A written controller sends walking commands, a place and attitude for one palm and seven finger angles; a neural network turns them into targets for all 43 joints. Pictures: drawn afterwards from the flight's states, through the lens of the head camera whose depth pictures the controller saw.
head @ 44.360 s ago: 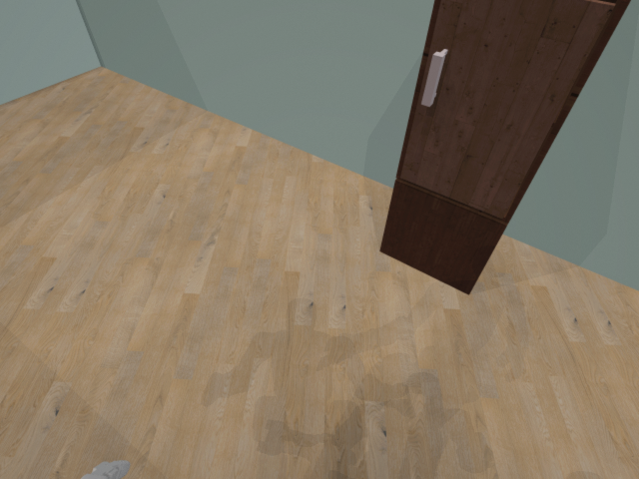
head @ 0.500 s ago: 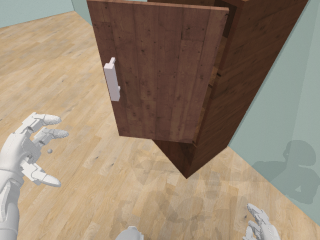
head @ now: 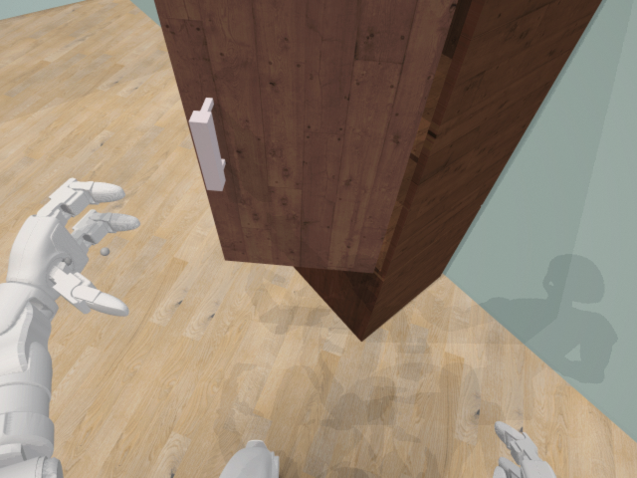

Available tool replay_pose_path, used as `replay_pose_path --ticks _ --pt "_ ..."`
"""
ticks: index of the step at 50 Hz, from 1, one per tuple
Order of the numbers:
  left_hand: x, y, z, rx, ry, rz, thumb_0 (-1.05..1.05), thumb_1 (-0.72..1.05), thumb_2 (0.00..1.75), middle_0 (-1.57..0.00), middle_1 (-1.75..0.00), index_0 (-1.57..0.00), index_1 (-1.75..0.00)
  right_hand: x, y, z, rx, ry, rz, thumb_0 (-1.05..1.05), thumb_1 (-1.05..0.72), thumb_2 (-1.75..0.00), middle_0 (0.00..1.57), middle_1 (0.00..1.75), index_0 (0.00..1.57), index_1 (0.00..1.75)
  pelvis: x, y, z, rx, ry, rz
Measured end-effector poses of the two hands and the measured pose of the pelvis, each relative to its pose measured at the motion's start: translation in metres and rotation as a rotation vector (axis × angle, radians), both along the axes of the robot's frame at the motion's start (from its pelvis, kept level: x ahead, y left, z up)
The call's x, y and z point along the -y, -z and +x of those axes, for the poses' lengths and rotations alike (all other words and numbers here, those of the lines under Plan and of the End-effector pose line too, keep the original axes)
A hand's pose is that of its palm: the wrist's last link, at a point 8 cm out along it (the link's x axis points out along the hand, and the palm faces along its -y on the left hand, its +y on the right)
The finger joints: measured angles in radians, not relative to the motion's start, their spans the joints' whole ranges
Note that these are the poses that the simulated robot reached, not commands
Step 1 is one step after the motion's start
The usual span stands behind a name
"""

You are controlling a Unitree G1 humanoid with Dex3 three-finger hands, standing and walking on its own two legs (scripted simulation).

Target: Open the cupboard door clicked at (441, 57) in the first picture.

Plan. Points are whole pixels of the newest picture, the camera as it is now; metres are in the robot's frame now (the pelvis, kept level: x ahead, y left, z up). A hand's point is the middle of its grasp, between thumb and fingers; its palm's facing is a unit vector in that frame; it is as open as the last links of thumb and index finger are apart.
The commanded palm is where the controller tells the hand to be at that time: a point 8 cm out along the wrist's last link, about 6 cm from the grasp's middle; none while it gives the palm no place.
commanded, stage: move the hooked fingers beside the handle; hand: left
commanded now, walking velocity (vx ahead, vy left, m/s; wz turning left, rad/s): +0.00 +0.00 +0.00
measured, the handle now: (212, 145) +0.56 +0.19 +0.07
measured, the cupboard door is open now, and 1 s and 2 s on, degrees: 46 46 46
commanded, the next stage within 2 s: none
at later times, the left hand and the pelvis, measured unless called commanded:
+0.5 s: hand (138, 207) +0.42 +0.25 +0.09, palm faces -0.04 -1.00 +0.00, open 14.0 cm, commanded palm +0.40 +0.31 +0.08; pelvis +0.00 +0.01 -0.01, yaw -1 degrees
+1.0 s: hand (151, 174) +0.48 +0.26 +0.09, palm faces -0.02 -1.00 +0.01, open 14.0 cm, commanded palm +0.47 +0.30 +0.08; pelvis +0.00 +0.00 -0.02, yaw -2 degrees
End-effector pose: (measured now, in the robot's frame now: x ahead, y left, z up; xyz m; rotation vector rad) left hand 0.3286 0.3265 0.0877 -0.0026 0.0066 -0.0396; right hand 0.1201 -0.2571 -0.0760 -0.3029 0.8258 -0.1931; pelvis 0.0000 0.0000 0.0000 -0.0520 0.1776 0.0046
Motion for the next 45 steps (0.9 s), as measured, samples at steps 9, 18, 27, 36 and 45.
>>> replay_pose_path --ticks 9,18,27,36,45 --pt "0.0 0.001 0.021 0.006 -0.012 0.0 -0.02 -0.5 0.3 -0.3 -1.2 -0.3 -1.2 -0.002 0.007 -0.018 -0.079 0.033 0.008 0.02 -0.91 -0.9 0.21 0.3 0.2 0.3 -0.005 0.001 0.004 -0.018 0.008 0.0" --pt "0.009 0.003 0.046 0.01 -0.002 0.004 -0.02 -0.5 0.3 -0.3 -1.2 -0.3 -1.2 -0.001 0.013 -0.027 -0.134 0.051 -0.001 0.01 -0.91 -0.9 0.21 0.3 0.2 0.3 -0.007 0.004 0.003 -0.034 0.005 -0.006" --pt "0.018 -0.001 0.073 0.003 -0.012 0.0 -0.02 -0.5 0.3 -0.3 -1.2 -0.3 -1.2 0.004 0.018 -0.042 -0.181 0.089 0.007 0.01 -0.91 -0.9 0.21 0.3 0.2 0.3 -0.004 0.006 0.003 -0.052 0.017 -0.001" --pt "0.006 -0.001 0.089 0.012 -0.05 0.006 -0.02 -0.5 0.3 -0.3 -1.2 -0.3 -1.2 0.016 0.026 -0.071 -0.285 0.136 -0.012 0.01 -0.91 -0.9 0.21 0.3 0.2 0.3 0.002 0.012 0.001 -0.081 0.022 -0.006" --pt "0.013 -0.001 0.112 -0.004 -0.003 -0.002 -0.02 -0.5 0.3 -0.3 -1.2 -0.3 -1.2 0.023 0.031 -0.097 -0.373 0.183 -0.038 0.01 -0.91 -0.9 0.21 0.3 0.2 0.3 0.003 0.018 -0.001 -0.112 0.021 -0.015"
